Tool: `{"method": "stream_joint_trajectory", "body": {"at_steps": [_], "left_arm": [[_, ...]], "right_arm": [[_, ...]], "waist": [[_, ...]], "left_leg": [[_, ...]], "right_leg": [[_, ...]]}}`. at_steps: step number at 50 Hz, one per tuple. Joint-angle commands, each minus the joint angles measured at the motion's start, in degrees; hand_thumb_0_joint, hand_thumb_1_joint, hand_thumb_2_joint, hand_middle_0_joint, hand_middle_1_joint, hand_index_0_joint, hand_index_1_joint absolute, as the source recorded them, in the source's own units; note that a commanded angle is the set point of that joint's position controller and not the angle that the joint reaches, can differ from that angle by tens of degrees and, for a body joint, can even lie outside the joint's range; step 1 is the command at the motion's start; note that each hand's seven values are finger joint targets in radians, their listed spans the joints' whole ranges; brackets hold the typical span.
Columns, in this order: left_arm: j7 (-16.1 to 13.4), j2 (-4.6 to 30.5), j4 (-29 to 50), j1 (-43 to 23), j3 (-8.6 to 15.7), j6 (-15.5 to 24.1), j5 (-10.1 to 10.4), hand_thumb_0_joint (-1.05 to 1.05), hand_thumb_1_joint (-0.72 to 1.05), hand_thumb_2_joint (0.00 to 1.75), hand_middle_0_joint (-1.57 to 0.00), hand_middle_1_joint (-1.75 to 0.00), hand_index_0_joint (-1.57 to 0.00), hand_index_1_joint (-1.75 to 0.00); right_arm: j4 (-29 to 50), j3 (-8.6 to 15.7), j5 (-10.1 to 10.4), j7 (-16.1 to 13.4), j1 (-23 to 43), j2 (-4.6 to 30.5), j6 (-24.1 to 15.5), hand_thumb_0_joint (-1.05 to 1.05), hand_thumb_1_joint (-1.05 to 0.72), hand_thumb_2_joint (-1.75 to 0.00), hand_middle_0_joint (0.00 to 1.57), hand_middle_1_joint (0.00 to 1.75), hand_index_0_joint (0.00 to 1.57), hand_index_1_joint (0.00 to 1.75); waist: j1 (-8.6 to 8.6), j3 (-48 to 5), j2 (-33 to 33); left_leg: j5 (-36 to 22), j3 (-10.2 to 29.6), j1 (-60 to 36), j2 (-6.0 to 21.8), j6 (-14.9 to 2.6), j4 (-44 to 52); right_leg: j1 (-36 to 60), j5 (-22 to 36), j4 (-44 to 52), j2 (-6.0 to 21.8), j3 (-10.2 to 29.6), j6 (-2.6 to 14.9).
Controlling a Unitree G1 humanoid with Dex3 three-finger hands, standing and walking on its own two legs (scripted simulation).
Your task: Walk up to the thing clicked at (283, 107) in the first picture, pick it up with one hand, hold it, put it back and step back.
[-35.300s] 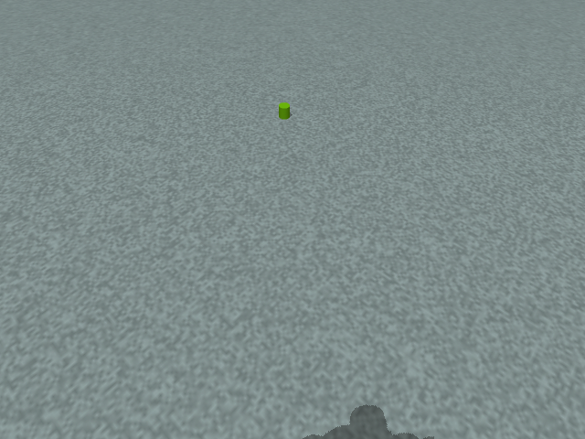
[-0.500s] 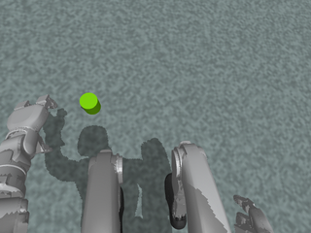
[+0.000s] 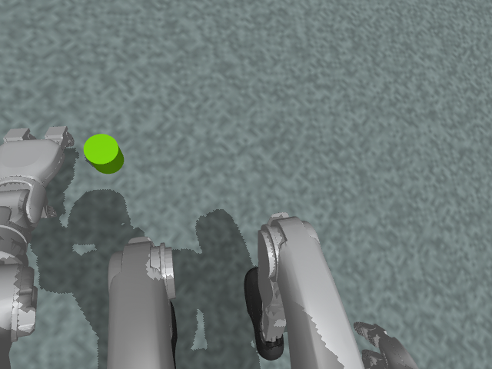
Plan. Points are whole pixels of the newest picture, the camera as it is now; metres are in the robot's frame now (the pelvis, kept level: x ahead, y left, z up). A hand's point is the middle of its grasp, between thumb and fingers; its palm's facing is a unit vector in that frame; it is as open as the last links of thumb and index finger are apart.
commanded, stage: rise first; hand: left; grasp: from above
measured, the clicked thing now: (105, 154) +0.54 +0.21 -0.33
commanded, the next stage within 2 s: approach in 0.76 s
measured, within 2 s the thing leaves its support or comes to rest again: neither
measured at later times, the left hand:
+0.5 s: hand (58, 174) +0.46 +0.27 -0.21, palm faces -0.47 -0.05 -0.88, open 13.4 cm
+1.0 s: hand (66, 167) +0.47 +0.26 -0.22, palm faces -0.47 -0.04 -0.88, open 13.7 cm
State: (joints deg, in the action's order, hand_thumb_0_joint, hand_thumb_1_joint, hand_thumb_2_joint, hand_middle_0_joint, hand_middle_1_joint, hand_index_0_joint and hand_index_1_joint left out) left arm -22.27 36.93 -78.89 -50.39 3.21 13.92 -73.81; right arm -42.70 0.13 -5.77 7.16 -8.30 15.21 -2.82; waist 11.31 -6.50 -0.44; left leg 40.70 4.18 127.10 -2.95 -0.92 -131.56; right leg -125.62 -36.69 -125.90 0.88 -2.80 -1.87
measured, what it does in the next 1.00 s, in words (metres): stands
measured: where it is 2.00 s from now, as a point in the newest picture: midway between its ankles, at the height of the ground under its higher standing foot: (215, 345)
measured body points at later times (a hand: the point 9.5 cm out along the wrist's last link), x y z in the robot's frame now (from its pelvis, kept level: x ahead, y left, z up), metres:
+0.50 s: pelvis +0.01 +0.00 -0.02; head +0.26 +0.05 +0.35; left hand +0.48 +0.27 -0.16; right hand +0.05 -0.28 -0.13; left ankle +0.07 +0.11 -0.33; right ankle +0.11 -0.13 -0.33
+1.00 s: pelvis +0.00 +0.00 -0.03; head +0.26 +0.06 +0.33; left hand +0.49 +0.26 -0.17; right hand +0.04 -0.28 -0.13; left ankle +0.07 +0.11 -0.33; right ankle +0.11 -0.13 -0.33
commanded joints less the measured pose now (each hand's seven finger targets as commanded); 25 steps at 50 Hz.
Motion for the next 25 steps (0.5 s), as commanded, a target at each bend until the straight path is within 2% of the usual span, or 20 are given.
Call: {"method": "stream_joint_trajectory", "body": {"at_steps": [1, 2, 3, 6, 7, 8, 10, 11, 14, 15, 16, 17, 20, 22, 25], "left_arm": [[-3.8, 14.7, 4.3, -19.0, 2.7, 0.1, 0.5, 0.00, -0.40, 0.90, -0.19, -0.87, -0.19, -0.87], [-4.2, 15.1, 6.3, -21.5, 2.8, 0.3, 0.6, 0.00, -0.40, 0.90, -0.19, -0.88, -0.19, -0.88], [-4.3, 14.5, 2.5, -18.9, 2.8, -0.1, 0.3, 0.00, -0.42, 0.91, -0.19, -0.87, -0.19, -0.88], [-5.0, 14.8, 2.4, -20.2, 2.8, -0.3, 0.4, 0.00, -0.43, 0.92, -0.18, -0.89, -0.18, -0.89], [-4.9, 14.6, 0.2, -18.7, 2.6, -0.6, -0.2, 0.00, -0.41, 0.91, -0.18, -0.90, -0.19, -0.89], [-4.9, 15.3, 3.5, -21.9, 2.9, -0.4, 0.4, 0.00, -0.41, 0.90, -0.18, -0.90, -0.19, -0.90], [-4.9, 15.8, 1.4, -20.0, 3.2, -0.7, 0.5, 0.00, -0.40, 0.89, -0.18, -0.91, -0.19, -0.90], [-4.9, 15.7, 2.2, -20.7, 2.8, -0.7, 0.7, 0.00, -0.40, 0.90, -0.19, -0.91, -0.19, -0.90], [-4.8, 16.7, 3.1, -20.9, 3.7, -0.7, 1.0, 0.00, -0.40, 0.89, -0.17, -0.93, -0.19, -0.92], [-4.8, 16.3, 2.9, -20.6, 3.5, -0.8, 0.9, 0.00, -0.42, 0.90, -0.17, -0.92, -0.18, -0.92], [-4.9, 17.1, 3.2, -20.8, 3.9, -0.8, 1.2, 0.00, -0.41, 0.90, -0.17, -0.93, -0.18, -0.92], [-5.0, 17.3, 3.3, -21.3, 4.0, -0.8, 1.0, 0.00, -0.42, 0.90, -0.17, -0.93, -0.18, -0.92], [-5.0, 16.9, 2.2, -18.5, 4.2, -1.0, 0.8, 0.00, -0.43, 0.91, -0.16, -0.93, -0.17, -0.93], [-5.0, 16.8, 3.4, -19.9, 3.9, -1.2, 0.8, 0.00, -0.43, 0.91, -0.16, -0.94, -0.17, -0.93], [-5.3, 16.5, 3.7, -20.4, 3.8, -1.5, 1.2, 0.00, -0.45, 0.93, -0.14, -0.96, -0.15, -0.95]], "right_arm": [[1.0, 4.3, -0.8, -0.3, -11.7, 13.9, -0.6, 0.00, -0.90, -0.90, 0.20, 0.30, 0.20, 0.30], [1.1, 4.2, -0.9, -0.2, -11.5, 13.6, -0.6, 0.00, -0.90, -0.90, 0.20, 0.30, 0.20, 0.30], [1.0, 4.0, -1.0, -0.2, -11.7, 13.7, -0.7, 0.00, -0.91, -0.90, 0.20, 0.30, 0.20, 0.30], [0.8, 3.9, -1.3, -0.2, -11.7, 13.7, -1.0, 0.00, -0.90, -0.90, 0.20, 0.30, 0.20, 0.30], [0.7, 3.6, -1.5, -0.1, -12.1, 13.7, -1.0, 0.00, -0.91, -0.90, 0.20, 0.30, 0.20, 0.30], [0.8, 3.7, -1.5, 0.0, -12.1, 13.7, -1.0, 0.00, -0.90, -0.90, 0.20, 0.30, 0.20, 0.30], [0.6, 3.6, -1.7, 0.0, -12.4, 13.7, -1.1, 0.00, -0.90, -0.90, 0.20, 0.30, 0.20, 0.30], [0.7, 3.3, -1.8, 0.0, -12.6, 13.5, -1.1, 0.00, -0.90, -0.90, 0.20, 0.30, 0.20, 0.30], [0.5, 3.4, -1.9, 0.1, -13.1, 13.7, -1.0, 0.00, -0.90, -0.90, 0.20, 0.30, 0.20, 0.30], [0.4, 3.2, -2.0, 0.2, -13.5, 13.6, -0.9, 0.00, -0.90, -0.90, 0.20, 0.30, 0.20, 0.30], [0.4, 3.3, -1.8, 0.1, -13.4, 13.7, -0.8, 0.00, -0.90, -0.90, 0.20, 0.30, 0.20, 0.30], [0.3, 3.1, -2.0, 0.1, -13.6, 13.8, -0.8, 0.00, -0.90, -0.90, 0.20, 0.30, 0.20, 0.30], [0.4, 2.8, -2.1, 0.3, -13.7, 13.7, -0.7, 0.00, -0.90, -0.90, 0.20, 0.30, 0.20, 0.30], [0.2, 2.9, -2.1, 0.5, -14.0, 14.2, -0.5, 0.00, -0.90, -0.90, 0.20, 0.30, 0.20, 0.30], [0.4, 2.8, -2.0, 0.5, -13.7, 14.5, -0.4, 0.00, -0.90, -0.90, 0.20, 0.30, 0.20, 0.30]], "waist": [[1.29, -37.1, -13.0], [1.01, -37.8, -13.1], [1.44, -36.1, -12.7], [0.89, -36.7, -12.8], [1.97, -35.5, -12.3], [1.71, -37.5, -13.5], [1.39, -36.7, -12.5], [2.02, -37.0, -12.8], [1.78, -38.2, -13.3], [2.26, -38.6, -12.6], [1.74, -38.9, -12.4], [2.28, -38.7, -12.6], [1.73, -37.6, -14.1], [2.43, -38.4, -14.6], [2.34, -37.5, -15.8]], "left_leg": [[-11.2, -1.5, -28.6, 0.0, -0.60, 15.0], [-10.8, -2.0, -27.8, -0.2, -0.84, 14.8], [-10.4, -1.9, -27.0, -0.1, -0.75, 14.8], [-9.7, -2.4, -27.1, -0.1, -0.98, 14.1], [-10.4, -2.4, -26.6, -0.1, -0.98, 13.5], [-10.6, -2.8, -26.7, -0.2, -1.04, 13.2], [-11.0, -2.9, -25.7, -0.1, -1.30, 12.5], [-11.3, -3.1, -25.1, -0.2, -1.41, 12.2], [-12.3, -3.0, -25.5, -0.1, -1.34, 11.9], [-12.6, -3.0, -25.7, -0.1, -1.47, 11.4], [-12.5, -3.0, -25.1, 0.0, -1.57, 11.3], [-12.7, -3.2, -24.6, 0.0, -1.56, 10.8], [-14.4, -2.5, -26.6, 0.2, -1.01, 11.2], [-15.6, -2.2, -27.3, 0.3, -0.90, 11.0], [-14.4, -2.1, -27.4, 0.4, -0.81, 11.2]], "right_leg": [[16.8, 9.1, 10.1, -1.0, -4.0, 3.96], [17.2, 8.8, 10.2, -1.2, -3.8, 4.06], [16.4, 8.5, 10.0, -1.1, -3.9, 3.95], [16.4, 8.2, 9.9, -1.3, -3.9, 4.06], [16.2, 8.6, 9.8, -1.2, -4.0, 3.87], [17.3, 9.1, 9.7, -1.4, -3.8, 3.92], [17.7, 9.6, 9.6, -1.3, -3.8, 3.76], [19.1, 10.1, 9.6, -1.5, -3.8, 3.70], [19.8, 11.0, 9.0, -1.6, -4.1, 3.73], [20.7, 11.7, 9.3, -1.6, -4.0, 3.57], [20.7, 11.6, 9.1, -1.7, -4.0, 3.63], [20.9, 12.0, 9.1, -1.7, -3.9, 3.51], [19.2, 12.8, 8.3, -1.6, -4.2, 3.85], [19.0, 13.8, 8.0, -1.8, -4.6, 3.87], [17.4, 12.8, 7.8, -1.9, -4.7, 4.08]]}}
